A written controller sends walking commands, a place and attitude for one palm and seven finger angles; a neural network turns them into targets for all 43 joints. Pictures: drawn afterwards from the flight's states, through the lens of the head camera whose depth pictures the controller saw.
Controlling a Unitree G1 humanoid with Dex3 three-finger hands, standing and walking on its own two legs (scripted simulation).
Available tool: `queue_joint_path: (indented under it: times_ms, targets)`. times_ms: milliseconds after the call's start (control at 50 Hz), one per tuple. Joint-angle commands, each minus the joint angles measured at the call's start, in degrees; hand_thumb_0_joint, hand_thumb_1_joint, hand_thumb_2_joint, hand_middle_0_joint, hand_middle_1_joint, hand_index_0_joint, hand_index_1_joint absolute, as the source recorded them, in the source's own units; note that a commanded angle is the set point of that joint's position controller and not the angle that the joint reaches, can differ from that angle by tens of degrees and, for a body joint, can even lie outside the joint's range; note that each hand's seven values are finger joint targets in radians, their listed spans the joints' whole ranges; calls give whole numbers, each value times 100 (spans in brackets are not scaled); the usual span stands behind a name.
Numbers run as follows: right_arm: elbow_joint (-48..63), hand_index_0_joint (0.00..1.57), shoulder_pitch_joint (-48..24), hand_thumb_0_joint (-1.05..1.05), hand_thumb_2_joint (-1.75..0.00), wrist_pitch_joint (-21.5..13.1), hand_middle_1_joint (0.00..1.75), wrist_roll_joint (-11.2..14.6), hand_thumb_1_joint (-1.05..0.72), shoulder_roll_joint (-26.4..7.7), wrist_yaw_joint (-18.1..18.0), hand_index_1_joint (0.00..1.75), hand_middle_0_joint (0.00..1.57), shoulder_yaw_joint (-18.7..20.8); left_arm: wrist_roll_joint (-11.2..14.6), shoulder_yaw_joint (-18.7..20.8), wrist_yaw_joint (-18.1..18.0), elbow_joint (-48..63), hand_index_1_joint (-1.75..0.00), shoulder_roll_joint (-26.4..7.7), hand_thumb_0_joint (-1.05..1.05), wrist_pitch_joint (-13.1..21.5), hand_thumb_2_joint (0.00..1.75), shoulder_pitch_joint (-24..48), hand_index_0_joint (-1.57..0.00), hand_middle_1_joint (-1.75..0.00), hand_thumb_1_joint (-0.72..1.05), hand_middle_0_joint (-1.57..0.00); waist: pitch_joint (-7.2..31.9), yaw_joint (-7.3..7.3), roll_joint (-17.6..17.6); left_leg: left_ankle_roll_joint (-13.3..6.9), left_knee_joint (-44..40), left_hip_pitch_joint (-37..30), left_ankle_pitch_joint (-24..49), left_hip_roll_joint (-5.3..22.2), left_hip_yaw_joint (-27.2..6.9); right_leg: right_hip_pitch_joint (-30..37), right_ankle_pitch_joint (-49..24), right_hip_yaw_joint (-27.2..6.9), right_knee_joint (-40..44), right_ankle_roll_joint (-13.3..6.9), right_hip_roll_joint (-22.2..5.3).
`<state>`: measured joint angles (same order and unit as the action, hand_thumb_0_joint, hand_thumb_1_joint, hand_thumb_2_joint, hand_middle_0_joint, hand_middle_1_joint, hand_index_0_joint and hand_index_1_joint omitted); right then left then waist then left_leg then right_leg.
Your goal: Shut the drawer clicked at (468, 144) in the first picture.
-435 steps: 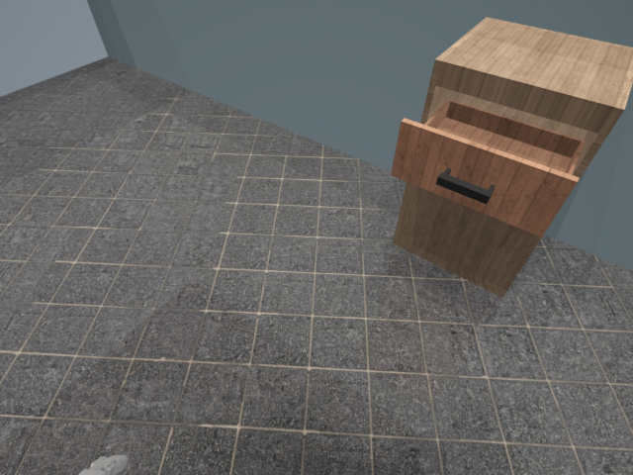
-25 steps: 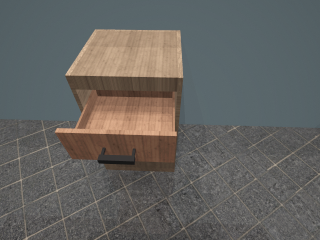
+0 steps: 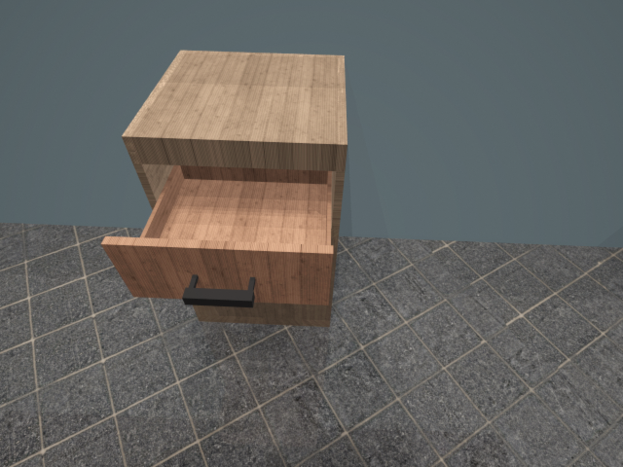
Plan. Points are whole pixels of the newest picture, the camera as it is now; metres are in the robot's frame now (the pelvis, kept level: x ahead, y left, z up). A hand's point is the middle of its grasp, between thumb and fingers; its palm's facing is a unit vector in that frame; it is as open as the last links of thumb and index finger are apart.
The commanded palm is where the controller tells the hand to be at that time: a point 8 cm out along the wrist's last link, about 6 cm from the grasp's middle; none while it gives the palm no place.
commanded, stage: look again from close up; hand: left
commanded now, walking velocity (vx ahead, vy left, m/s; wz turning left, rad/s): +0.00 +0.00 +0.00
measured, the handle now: (221, 288) +0.46 +0.21 -0.15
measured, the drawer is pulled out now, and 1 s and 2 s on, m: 0.24 0.24 0.24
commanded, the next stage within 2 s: shuffle to correct the standing spot in 0.54 s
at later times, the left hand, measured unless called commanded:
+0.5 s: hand out of the picture +0.02 +0.17 -0.18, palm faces +0.04 -0.98 -0.20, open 7.3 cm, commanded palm none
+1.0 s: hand out of the picture +0.01 +0.17 -0.18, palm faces +0.03 -0.99 -0.17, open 7.4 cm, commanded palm none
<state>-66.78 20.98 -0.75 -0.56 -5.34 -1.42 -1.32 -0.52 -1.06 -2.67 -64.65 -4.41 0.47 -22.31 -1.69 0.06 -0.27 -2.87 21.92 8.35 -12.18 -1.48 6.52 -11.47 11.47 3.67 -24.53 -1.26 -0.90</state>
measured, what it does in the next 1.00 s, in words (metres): shifts its weight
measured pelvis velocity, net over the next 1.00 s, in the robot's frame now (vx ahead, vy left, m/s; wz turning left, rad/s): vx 0.05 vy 0.02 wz -0.01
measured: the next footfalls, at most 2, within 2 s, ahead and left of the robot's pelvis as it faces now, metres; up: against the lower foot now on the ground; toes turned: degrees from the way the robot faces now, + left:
right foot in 1.40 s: +0.15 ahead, -0.10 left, +0.00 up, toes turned +1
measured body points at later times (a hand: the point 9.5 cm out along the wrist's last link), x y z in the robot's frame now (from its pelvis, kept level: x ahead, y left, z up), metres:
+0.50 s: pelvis +0.01 +0.00 +0.00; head +0.01 +0.00 +0.45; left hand +0.02 +0.22 -0.16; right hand +0.04 -0.23 -0.16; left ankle +0.00 +0.08 -0.74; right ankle +0.02 -0.10 -0.74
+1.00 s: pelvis +0.05 +0.02 -0.01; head +0.06 +0.01 +0.44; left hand +0.01 +0.22 -0.17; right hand +0.01 -0.20 -0.17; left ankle +0.00 +0.08 -0.74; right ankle +0.02 -0.10 -0.74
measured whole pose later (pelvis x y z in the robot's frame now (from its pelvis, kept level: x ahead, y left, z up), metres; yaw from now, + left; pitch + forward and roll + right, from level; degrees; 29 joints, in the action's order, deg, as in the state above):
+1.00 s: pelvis +0.05 +0.02 -0.01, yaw -1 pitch -1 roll +0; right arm -66.3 20.6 -1.0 -1.1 -8.2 -1.3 0.0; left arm -1.2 0.1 -1.6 -64.1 -5.9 0.7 -21.6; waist -0.9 0.4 0.9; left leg -4.1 26.7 6.7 -19.7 -2.3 7.2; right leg -10.6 19.1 2.6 -30.5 0.1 -1.9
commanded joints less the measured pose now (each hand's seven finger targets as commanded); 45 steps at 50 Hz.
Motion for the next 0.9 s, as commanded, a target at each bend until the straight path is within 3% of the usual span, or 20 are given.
queue_joint_path:
  times_ms: [0, 20, 60, 80, 120, 160, 280, 380, 580, 620, 680, 720, 760, 820, 880]
  targets:
    - [915, 20, -157, 0, -90, -158, 30, -107, -90, -1061, -57, 30, 20, 330, -71, 146, 3, 620, -30, -1069, 0, 118, 90, -26, -20, -30, 90, -20, -186, 15, 216, 33, -345, 857, -977, 912, -1151, -405, 825, -392, -254, -178, -428]
    - [860, 20, -213, 0, -90, -144, 30, -93, -90, -825, -75, 30, 20, 296, -95, 91, -11, 485, -30, -775, 0, 111, 90, -188, -20, -30, 90, -20, 18, -4, 278, -23, -337, 1083, -1112, 852, -1182, -159, 516, -416, -201, -193, -401]
    - [938, 20, -181, 0, -90, -55, 30, -57, -90, -742, -60, 30, 20, 292, -100, 81, -18, 528, -30, -745, 0, 117, 90, -396, -20, -30, 90, -20, 28, -29, 154, 10, 3, 1181, -1108, 640, -1049, -243, 873, -602, 65, -159, -493]
    - [946, 20, -136, 0, -90, -14, 30, -84, -90, -712, -32, 30, 20, 248, -91, 74, -25, 560, -30, -860, 0, 119, 90, -339, -20, -30, 90, -20, -78, 1, -198, 8, 221, 1139, -975, 561, -956, -353, 1078, -850, 266, -215, -573]
    - [877, 20, 79, 0, -90, 14, 30, -60, -90, -597, -14, 30, 20, 256, -49, 115, -38, 600, -30, -848, 0, 169, 90, -181, -20, -30, 90, -20, -149, 138, -526, 55, 561, 844, -543, 454, -800, -763, 1368, -1159, 629, -265, -800]
    - [811, 20, 144, 0, -90, -4, 30, -45, -90, -612, -5, 30, 20, 240, -37, 121, -43, 657, -30, -867, 0, 186, 90, -14, -20, -30, 90, -20, -253, 175, -216, 60, 459, 683, -283, 523, -826, -893, 1050, -1026, 540, -252, -728]
    - [749, 20, -115, 0, -90, -56, 30, -29, -90, -782, 2, 30, 20, 176, -36, 91, -35, 622, -30, -916, 0, 173, 90, -86, -20, -30, 90, -20, -402, -1, 15, 18, 105, 635, 454, 698, -839, -336, -497, -701, 197, -150, -552]
    - [712, 20, -301, 0, -90, -40, 30, -25, -90, -873, -2, 30, 20, 168, -24, 100, -24, 610, -30, -986, 0, 138, 90, -2, -20, -30, 90, -20, -329, -27, 116, 26, -43, 488, 421, 707, -803, -144, -586, -686, 260, -107, -563]
    - [489, 20, -391, 0, -90, -35, 30, -7, -90, -921, 0, 30, 20, 162, -13, 99, -13, 479, -30, -971, 0, 127, 90, 130, -20, -30, 90, -20, -126, -14, -27, 50, -261, 196, 473, 757, -801, 107, -647, -630, 362, -52, -581]
    - [433, 20, -385, 0, -90, -35, 30, -8, -90, -902, -3, 30, 20, 159, -10, 93, -17, 415, -30, -907, 0, 123, 90, 112, -20, -30, 90, -20, -154, -13, -4, 53, -318, 196, 416, 761, -806, 96, -572, -623, 381, -44, -590]
    - [304, 20, -249, 0, -90, -11, 30, -24, -90, -931, 8, 30, 20, 171, -47, 102, 11, 335, -30, -888, 0, 105, 90, 87, -20, -30, 90, -20, -203, 10, -40, 11, -420, 219, -613, 743, -828, 18, 412, -572, 384, -63, -499]
    - [299, 20, -219, 0, -90, 32, 30, -46, -90, -970, 15, 30, 20, 200, -75, 125, 40, 335, -30, -840, 0, 68, 90, 88, -20, -30, 90, -20, -538, 12, 116, -30, -638, 500, -1582, 796, -955, -264, 1153, -488, 332, -67, -422]
    - [295, 20, -180, 0, -90, 34, 30, -49, -90, -988, 19, 30, 20, 235, -99, 143, 70, 325, -30, -767, 0, 64, 90, 22, -20, -30, 90, -20, -670, 10, 293, -99, -817, 614, -2013, 888, -1095, -389, 1255, -368, 153, -70, -336]
    - [279, 20, -65, 0, -90, -2, 30, -41, -90, -1028, 10, 30, 20, 269, -114, 140, 105, 312, -30, -644, 0, 85, 90, -45, -20, -30, 90, -20, -782, 8, 316, -224, -975, 650, -2119, 1060, -1297, -421, 929, -152, -186, -79, -228]
    - [256, 20, 70, 0, -90, -75, 30, -30, -90, -980, -10, 30, 20, 271, -106, 144, 123, 293, -30, -576, 0, 118, 90, -110, -20, -30, 90, -20, -769, 7, 254, -306, -866, 491, -1521, 1106, -1290, -432, 530, -123, -352, -114, -206]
